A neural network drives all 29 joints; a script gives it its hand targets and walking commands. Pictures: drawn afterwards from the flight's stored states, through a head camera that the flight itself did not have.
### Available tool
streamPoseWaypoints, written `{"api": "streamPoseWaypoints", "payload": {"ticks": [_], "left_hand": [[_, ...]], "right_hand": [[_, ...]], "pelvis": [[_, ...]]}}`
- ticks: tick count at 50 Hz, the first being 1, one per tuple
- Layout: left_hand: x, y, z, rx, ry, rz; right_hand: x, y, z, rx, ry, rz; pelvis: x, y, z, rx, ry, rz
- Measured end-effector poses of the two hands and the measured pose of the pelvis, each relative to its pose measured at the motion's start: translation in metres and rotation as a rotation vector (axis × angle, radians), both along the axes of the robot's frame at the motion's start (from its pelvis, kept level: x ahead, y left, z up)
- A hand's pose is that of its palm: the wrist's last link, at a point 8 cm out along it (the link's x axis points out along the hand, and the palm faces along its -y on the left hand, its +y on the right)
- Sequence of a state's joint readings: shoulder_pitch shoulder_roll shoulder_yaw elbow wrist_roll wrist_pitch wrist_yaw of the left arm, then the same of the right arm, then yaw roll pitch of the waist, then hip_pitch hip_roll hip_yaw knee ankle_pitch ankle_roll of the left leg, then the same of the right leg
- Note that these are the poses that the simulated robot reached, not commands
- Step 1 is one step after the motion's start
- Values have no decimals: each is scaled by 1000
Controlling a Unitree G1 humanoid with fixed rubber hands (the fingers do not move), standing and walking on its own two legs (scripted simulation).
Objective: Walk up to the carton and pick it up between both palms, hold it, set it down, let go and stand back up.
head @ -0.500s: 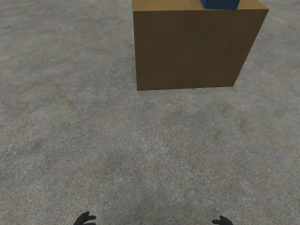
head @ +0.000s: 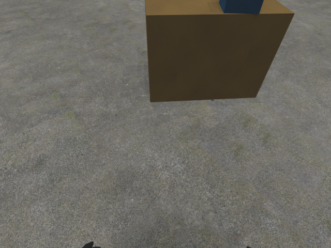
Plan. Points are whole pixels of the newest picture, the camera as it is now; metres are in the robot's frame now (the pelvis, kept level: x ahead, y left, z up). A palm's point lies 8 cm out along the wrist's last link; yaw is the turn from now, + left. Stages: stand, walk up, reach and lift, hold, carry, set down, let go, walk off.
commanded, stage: stand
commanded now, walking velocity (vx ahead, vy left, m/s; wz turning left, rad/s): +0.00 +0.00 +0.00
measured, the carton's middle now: out of the picture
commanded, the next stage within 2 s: none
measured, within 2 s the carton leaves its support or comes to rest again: neither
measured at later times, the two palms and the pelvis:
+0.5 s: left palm out of the picture +0.08 +0.22 -0.12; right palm out of the picture +0.08 -0.22 -0.12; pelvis +0.01 +0.00 +0.01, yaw +0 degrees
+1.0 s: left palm out of the picture +0.03 +0.22 -0.13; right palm out of the picture +0.03 -0.22 -0.13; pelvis +0.01 +0.00 +0.01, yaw +0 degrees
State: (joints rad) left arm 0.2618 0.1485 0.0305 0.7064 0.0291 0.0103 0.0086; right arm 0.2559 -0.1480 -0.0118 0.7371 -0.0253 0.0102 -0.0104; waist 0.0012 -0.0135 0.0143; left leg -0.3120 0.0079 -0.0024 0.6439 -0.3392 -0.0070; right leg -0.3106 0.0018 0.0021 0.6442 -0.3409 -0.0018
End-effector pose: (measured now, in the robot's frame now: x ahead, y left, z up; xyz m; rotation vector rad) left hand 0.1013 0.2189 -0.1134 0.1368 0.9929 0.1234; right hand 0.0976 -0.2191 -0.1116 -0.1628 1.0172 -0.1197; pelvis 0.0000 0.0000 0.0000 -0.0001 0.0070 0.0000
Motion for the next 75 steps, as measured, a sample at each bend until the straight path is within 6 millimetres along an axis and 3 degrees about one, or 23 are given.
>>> {"api": "streamPoseWaypoints", "payload": {"ticks": [29, 46, 75], "left_hand": [[-26, 5, -8, 6, 124, 58], [-62, 4, -12, 7, 246, 96], [-114, -20, -21, -43, 400, 110]], "right_hand": [[-27, -5, -8, -8, 122, -59], [-62, -3, -14, 5, 242, -97], [-113, 16, -20, 47, 390, -114]], "pelvis": [[9, 0, 6, -1, -12, -1], [9, -1, 13, -1, -31, 1], [0, -3, 16, -2, -52, 3]]}}
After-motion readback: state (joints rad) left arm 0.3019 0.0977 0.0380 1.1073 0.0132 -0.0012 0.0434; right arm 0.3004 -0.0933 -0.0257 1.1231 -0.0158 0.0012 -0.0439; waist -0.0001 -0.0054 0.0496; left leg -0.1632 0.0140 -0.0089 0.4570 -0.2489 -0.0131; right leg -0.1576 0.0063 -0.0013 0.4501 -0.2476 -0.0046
